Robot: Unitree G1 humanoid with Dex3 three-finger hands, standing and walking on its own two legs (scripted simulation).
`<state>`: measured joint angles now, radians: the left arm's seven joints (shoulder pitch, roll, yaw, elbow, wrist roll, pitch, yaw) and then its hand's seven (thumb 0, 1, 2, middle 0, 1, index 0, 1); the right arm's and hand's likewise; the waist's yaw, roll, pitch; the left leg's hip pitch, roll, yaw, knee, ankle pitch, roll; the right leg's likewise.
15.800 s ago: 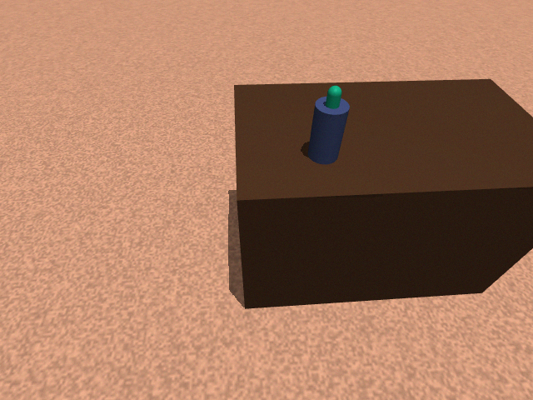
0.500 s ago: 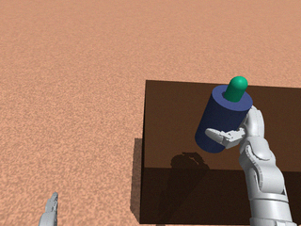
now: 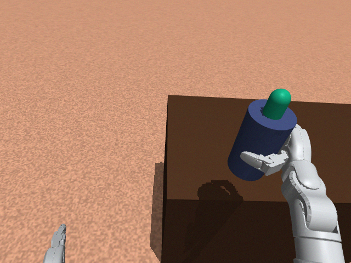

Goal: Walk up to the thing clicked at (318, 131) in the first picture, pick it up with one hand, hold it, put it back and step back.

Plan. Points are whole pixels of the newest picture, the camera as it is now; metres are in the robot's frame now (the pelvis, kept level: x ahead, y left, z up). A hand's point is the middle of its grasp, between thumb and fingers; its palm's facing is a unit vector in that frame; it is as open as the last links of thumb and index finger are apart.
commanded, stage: hold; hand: right
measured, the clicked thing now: (261, 134) +0.33 -0.16 +0.19
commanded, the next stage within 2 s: crouch in 2.00 s
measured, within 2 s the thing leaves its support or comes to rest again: neither
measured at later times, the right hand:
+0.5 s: hand (263, 141) +0.33 -0.17 +0.17, palm faces +0.19 +0.98 -0.02, open 11.8 cm
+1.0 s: hand (263, 141) +0.33 -0.17 +0.18, palm faces +0.18 +0.98 -0.01, open 11.8 cm
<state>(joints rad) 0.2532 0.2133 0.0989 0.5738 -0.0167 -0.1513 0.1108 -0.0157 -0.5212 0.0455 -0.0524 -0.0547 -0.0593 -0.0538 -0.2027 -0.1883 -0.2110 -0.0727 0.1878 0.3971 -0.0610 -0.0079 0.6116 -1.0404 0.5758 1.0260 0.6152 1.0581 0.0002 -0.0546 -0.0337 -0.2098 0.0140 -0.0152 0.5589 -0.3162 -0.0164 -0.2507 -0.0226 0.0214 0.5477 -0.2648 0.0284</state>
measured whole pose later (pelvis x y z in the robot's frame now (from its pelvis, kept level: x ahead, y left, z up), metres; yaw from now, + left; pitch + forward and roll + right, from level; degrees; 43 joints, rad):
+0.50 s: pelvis +0.00 +0.00 +0.00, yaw +0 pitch -2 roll +0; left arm 0.23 0.22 0.10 0.61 -0.02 -0.16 0.11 -0.02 -0.53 0.05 -0.06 -0.05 -0.06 -0.06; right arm -0.21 -0.19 -0.22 -0.08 0.19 0.42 -0.05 -0.01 0.61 -1.04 0.58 1.03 0.62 1.06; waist 0.00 -0.06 -0.03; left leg -0.20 0.01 -0.01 0.55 -0.31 -0.02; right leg -0.24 -0.02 0.02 0.54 -0.26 0.03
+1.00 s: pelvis +0.00 +0.00 +0.00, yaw +0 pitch -2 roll +0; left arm 0.23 0.22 0.11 0.62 -0.02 -0.17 0.10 -0.02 -0.53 0.05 -0.06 -0.05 -0.06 -0.05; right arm -0.22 -0.19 -0.22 -0.07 0.19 0.43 -0.05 -0.01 0.61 -1.04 0.58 1.03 0.62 1.06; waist 0.00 -0.06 -0.03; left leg -0.20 0.01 -0.01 0.55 -0.31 -0.02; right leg -0.24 -0.02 0.02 0.54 -0.26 0.03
